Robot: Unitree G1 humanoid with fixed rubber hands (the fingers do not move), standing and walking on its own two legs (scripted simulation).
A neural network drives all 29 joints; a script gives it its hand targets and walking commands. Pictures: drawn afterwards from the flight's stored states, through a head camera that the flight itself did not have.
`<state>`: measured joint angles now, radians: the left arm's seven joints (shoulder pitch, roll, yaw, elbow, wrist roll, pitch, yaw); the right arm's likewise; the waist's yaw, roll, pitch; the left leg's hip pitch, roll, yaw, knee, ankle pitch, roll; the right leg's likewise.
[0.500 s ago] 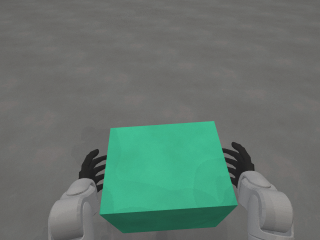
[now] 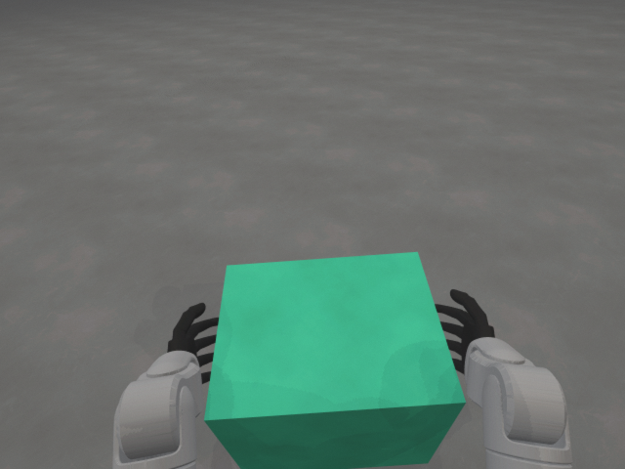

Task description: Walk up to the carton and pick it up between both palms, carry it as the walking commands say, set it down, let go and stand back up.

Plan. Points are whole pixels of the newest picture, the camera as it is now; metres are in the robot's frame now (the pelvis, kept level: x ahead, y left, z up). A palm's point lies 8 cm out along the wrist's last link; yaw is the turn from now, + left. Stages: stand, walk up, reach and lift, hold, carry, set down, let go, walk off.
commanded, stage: carry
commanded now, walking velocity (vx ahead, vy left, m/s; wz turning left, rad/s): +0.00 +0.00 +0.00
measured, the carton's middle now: (329, 366) +0.29 -0.02 +0.01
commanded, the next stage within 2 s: none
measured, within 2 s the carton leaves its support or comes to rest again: neither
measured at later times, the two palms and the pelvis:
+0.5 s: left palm (224, 417) +0.20 +0.10 +0.09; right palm (540, 389) +0.20 -0.23 +0.09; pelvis -0.05 -0.07 +0.01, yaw +2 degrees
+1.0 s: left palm (218, 445) +0.16 +0.10 +0.11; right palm (574, 419) +0.16 -0.24 +0.11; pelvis -0.10 -0.07 +0.01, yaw +1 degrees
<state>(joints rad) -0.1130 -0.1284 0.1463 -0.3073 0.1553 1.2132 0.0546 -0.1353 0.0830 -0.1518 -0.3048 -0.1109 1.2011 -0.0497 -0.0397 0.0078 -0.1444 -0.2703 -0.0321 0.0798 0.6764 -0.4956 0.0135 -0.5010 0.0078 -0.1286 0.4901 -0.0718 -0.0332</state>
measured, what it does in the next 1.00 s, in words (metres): walks backwards: left foot, then right foot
